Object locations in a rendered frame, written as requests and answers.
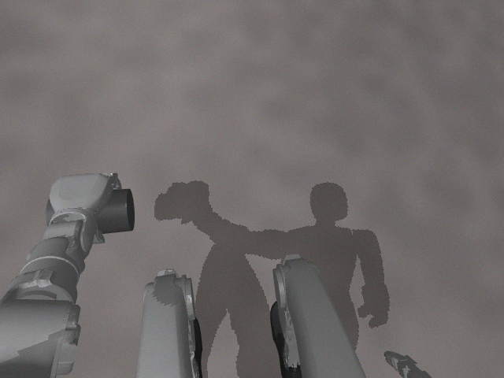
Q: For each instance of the left robot arm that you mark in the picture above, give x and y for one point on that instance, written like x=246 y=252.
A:
x=39 y=328

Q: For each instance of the right robot foot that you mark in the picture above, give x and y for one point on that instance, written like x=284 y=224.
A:
x=278 y=338

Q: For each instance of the right robot hand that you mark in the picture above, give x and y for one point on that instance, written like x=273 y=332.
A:
x=405 y=365

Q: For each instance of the left robot hand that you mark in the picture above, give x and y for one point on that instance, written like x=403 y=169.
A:
x=90 y=192

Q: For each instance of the can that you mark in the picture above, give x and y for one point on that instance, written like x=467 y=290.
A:
x=117 y=216

